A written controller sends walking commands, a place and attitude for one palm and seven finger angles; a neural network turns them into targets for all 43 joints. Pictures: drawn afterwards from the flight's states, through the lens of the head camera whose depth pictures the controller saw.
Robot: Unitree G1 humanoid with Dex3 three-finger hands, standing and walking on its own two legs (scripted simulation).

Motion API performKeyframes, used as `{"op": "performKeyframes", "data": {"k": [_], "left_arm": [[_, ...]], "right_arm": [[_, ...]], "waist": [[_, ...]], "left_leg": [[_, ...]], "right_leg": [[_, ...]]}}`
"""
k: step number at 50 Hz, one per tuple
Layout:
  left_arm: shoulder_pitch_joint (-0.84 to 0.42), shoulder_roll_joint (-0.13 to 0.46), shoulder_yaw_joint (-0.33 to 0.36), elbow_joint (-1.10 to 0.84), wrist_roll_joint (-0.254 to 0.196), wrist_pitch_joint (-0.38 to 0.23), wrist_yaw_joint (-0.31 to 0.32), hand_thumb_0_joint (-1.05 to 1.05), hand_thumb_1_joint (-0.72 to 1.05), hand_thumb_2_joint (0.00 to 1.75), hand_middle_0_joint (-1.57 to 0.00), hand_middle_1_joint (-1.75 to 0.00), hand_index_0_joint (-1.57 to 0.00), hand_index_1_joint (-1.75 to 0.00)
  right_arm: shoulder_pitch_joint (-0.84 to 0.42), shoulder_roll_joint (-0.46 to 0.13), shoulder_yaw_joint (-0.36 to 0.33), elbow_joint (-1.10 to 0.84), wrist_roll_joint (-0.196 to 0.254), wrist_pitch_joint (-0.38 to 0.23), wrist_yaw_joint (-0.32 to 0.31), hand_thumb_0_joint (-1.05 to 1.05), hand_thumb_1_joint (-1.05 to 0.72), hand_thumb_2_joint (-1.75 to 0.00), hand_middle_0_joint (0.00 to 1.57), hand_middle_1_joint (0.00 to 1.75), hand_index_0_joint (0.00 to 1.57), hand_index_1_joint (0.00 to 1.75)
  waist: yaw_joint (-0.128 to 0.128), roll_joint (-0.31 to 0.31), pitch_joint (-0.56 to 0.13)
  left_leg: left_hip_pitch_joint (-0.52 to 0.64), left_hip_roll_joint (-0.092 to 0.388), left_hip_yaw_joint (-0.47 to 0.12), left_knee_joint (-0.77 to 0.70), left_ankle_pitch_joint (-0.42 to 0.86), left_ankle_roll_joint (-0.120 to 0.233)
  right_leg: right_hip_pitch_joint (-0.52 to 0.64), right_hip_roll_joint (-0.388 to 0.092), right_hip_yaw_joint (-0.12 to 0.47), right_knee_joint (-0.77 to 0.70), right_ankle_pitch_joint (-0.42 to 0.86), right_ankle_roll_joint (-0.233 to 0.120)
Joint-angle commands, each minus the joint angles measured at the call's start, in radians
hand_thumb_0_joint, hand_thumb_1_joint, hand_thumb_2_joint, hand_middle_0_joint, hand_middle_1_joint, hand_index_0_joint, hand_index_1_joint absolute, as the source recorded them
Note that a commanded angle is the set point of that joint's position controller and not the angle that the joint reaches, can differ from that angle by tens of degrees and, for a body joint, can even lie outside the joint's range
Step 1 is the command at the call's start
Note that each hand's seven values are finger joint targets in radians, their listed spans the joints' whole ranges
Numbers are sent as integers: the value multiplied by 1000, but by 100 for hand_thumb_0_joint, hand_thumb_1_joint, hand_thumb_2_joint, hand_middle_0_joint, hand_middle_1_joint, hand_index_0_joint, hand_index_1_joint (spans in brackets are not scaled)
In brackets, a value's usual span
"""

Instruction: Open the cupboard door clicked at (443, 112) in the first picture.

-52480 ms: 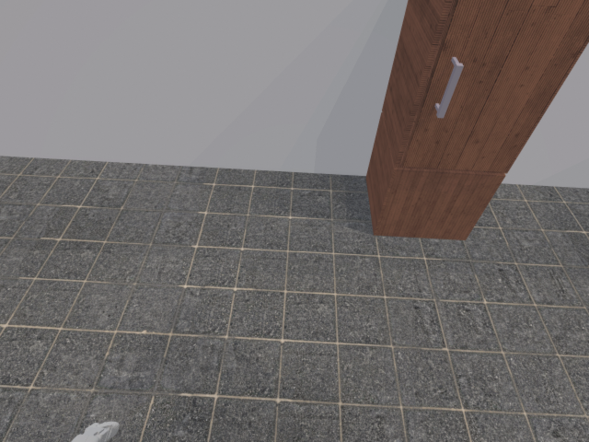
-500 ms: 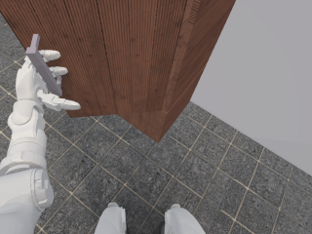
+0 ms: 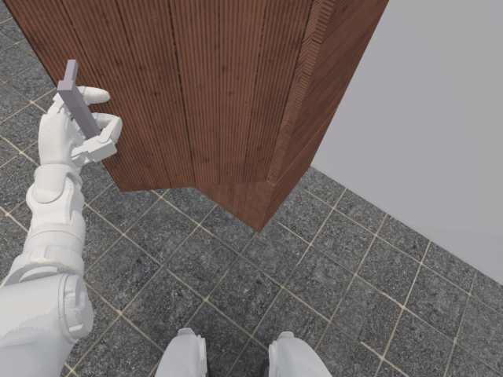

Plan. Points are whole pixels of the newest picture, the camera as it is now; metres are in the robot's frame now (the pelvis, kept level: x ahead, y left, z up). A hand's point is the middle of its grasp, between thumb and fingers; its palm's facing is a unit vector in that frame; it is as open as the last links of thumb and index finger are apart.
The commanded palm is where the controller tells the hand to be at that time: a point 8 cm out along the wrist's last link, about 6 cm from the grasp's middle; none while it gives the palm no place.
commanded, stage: close the thumb around the handle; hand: left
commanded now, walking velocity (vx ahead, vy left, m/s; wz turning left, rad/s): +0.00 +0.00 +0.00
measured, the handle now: (89, 114) +0.52 +0.25 +0.06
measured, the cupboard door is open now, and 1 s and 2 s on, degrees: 43 72 89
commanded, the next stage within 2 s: pull the door open along its arc in 0.16 s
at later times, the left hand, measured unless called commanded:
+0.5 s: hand (105, 145) +0.46 +0.21 +0.06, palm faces +0.08 -1.00 -0.01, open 5.3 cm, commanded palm +0.41 +0.25 +0.06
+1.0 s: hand (150, 230) +0.32 +0.13 +0.06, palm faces +0.37 -0.93 +0.05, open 5.8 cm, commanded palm +0.25 +0.19 +0.06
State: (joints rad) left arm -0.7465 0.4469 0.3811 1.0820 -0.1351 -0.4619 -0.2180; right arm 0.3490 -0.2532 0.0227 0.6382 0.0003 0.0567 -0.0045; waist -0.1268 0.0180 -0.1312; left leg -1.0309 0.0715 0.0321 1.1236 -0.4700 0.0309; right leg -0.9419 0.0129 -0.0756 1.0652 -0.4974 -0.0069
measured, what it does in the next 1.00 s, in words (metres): stands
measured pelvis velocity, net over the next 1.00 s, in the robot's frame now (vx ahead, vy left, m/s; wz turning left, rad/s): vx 0.02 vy -0.02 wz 0.02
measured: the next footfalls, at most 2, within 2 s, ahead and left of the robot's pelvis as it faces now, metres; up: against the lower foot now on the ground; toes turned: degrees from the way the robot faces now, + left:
none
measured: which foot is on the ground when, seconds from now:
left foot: down 0.00-1.00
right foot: down 0.00-1.00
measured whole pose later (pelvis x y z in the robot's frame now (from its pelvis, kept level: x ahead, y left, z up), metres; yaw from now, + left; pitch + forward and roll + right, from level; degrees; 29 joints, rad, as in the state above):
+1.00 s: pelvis +0.02 -0.02 +0.01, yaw +1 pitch +15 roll +0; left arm 0.08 0.01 0.02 0.18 -0.07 -0.38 0.30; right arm 0.19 -0.19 0.01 0.50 -0.04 0.02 0.06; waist -0.01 0.01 -0.16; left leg -0.84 0.05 0.05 1.05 -0.48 0.00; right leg -0.78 0.00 -0.06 1.05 -0.54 -0.03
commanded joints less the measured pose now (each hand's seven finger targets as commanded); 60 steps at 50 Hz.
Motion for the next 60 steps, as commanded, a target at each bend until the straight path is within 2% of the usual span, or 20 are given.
{"op": "performKeyframes", "data": {"k": [1, 6, 7, 11, 13, 14, 16, 19, 25, 27, 30, 34, 35, 38, 42, 45, 47, 50, 54, 60], "left_arm": [[-419, 180, -11, -226, -4, -74, 0, 0, 90, 90, -40, -135, -40, -135], [-428, 165, -25, -208, 0, -74, 7, 0, 90, 90, -40, -135, -40, -135], [-434, 197, -2, -208, 3, -76, 10, 0, 90, 90, -40, -135, -40, -135], [-471, 148, -49, -207, 8, -77, 10, 0, 90, 90, -40, -135, -40, -135], [-484, 171, -37, -199, 13, -76, 13, 0, 90, 90, -40, -135, -40, -135], [-427, 264, 42, -173, 19, -73, 15, 0, 90, 90, -40, -135, -40, -135], [-355, 267, 48, -197, 14, -74, 0, 0, 90, 90, -40, -135, -40, -135], [-283, 215, 27, -250, -16, -70, -23, 0, 90, 90, -40, -135, -40, -135], [-41, 153, 11, -380, -69, -45, -40, 0, 90, 90, -40, -135, -40, -135], [67, 123, 5, -455, -84, -45, -37, 0, 90, 90, -40, -135, -40, -135], [251, 45, -39, -556, -106, -32, -27, 0, 90, 90, -40, -135, -40, -135], [479, 1, -63, -753, -125, -37, -4, 0, 90, 90, -40, -135, -40, -135], [534, -32, -11, -817, -160, -30, 68, 0, 90, 90, -40, -135, -40, -135], [667, -117, -33, -891, -142, -10, 232, 0, 90, 90, -40, -135, -40, -135], [772, -199, -123, -1020, -26, -16, 406, 0, 90, 90, -40, -135, -40, -135], [804, -285, -194, -1094, 27, -6, 522, 0, 90, 90, -40, -135, -40, -135], [822, -318, -229, -1098, 61, 9, 582, 0, 90, 90, -40, -135, -40, -135], [849, -379, -319, -1152, 120, 28, 644, 0, 90, 90, -40, -135, -40, -135], [878, -439, -389, -1177, 157, 67, 719, 0, 90, 90, -40, -135, -40, -135], [995, -511, -511, -1243, 201, 78, 727, 0, 90, 90, -40, -135, -40, -135]], "right_arm": [[138, -184, -65, -53, -11, -14, -13, 0, -90, -90, 20, 30, 20, 30], [138, -185, -65, -46, -13, -12, -10, 0, -90, -90, 20, 30, 20, 30], [136, -189, -66, -41, -12, -11, -13, 0, -90, -90, 20, 30, 20, 30], [135, -182, -64, -40, -13, -12, -12, 0, -90, -90, 20, 30, 20, 30], [135, -187, -63, -36, -13, -11, -14, 0, -90, -90, 20, 30, 20, 30], [141, -196, -65, -38, -12, -8, -17, 0, -90, -90, 20, 30, 20, 30], [140, -194, -61, -57, -11, -4, -16, 0, -90, -90, 20, 30, 20, 30], [119, -179, -62, -76, -4, 0, -12, 0, -90, -90, 20, 30, 20, 30], [83, -167, -68, -128, 13, -1, -5, 0, -90, -90, 20, 30, 20, 30], [72, -162, -73, -143, 18, -5, -1, 0, -90, -90, 20, 30, 20, 30], [44, -152, -75, -171, 26, -16, 10, 0, -90, -90, 20, 30, 20, 30], [3, -144, -78, -209, 28, -37, 20, 0, -90, -90, 20, 30, 20, 30], [-20, -123, -77, -222, 22, -45, 21, 0, -90, -90, 20, 30, 20, 30], [-63, -107, -70, -231, 10, -64, 32, 0, -90, -90, 20, 30, 20, 30], [-90, -87, -70, -240, -19, -70, 44, 0, -90, -90, 20, 30, 20, 30], [-115, -72, -68, -248, -37, -69, 52, 0, -90, -90, 20, 30, 20, 30], [-126, -67, -67, -246, -44, -65, 51, 0, -90, -90, 20, 30, 20, 30], [-137, -56, -63, -255, -53, -63, 50, 0, -90, -90, 20, 30, 20, 30], [-154, -43, -57, -260, -63, -66, 41, 0, -90, -90, 20, 30, 20, 30], [-173, -27, -50, -270, -72, -90, 28, 0, -90, -90, 20, 30, 20, 30]], "waist": [[-15, 133, -447], [-23, 113, -439], [-20, 112, -444], [-35, 142, -418], [-34, 132, -425], [-6, 115, -434], [13, 130, -467], [28, 124, -492], [61, 50, -451], [80, 64, -462], [96, 44, -400], [124, 53, -380], [176, 43, -379], [174, 19, -299], [169, 13, -301], [169, -1, -300], [160, -44, -283], [149, -10, -287], [137, -42, -266], [120, -73, -242]], "left_leg": [[502, -28, -106, -126, 381, -15], [489, -29, -106, -124, 360, -14], [484, -28, -104, -124, 361, -14], [490, -29, -109, -126, 329, -13], [476, -30, -109, -124, 319, -12], [453, -32, -103, -125, 319, -12], [465, -37, -94, -128, 362, -9], [474, -38, -74, -131, 392, -11], [417, -49, -40, -162, 381, -1], [442, -48, -35, -169, 431, -3], [433, -49, -23, -191, 432, -4], [468, -47, -24, -211, 494, -7], [453, -47, -19, -226, 503, -15], [415, -50, -23, -232, 448, -25], [416, -51, -24, -212, 448, -26], [409, -56, -25, -199, 414, -27], [388, -60, -29, -193, 371, -24], [402, -66, -28, -192, 342, -24], [395, -74, -27, -192, 306, -20], [393, -77, -30, -193, 283, -19]], "right_leg": [[36, 43, 18, -117, 288, -22], [36, 43, 19, -122, 279, -19], [41, 41, 22, -123, 286, -18], [3, 41, 20, -125, 251, -21], [13, 39, 23, -126, 249, -19], [46, 40, 28, -125, 254, -21], [82, 40, 28, -116, 292, -24], [139, 41, 30, -126, 343, -18], [254, 43, 38, -154, 408, -11], [270, 42, 36, -150, 450, -13], [295, 42, 30, -165, 463, -12], [324, 38, 24, -159, 494, -13], [345, 36, 14, -159, 488, -11], [329, 32, 1, -149, 447, -9], [326, 21, 7, -123, 450, -12], [331, 15, 10, -119, 442, -14], [334, 12, 15, -130, 426, -13], [333, 8, 19, -138, 412, -15], [356, -1, 32, -174, 411, -11], [394, -25, 61, -212, 475, 2]]}}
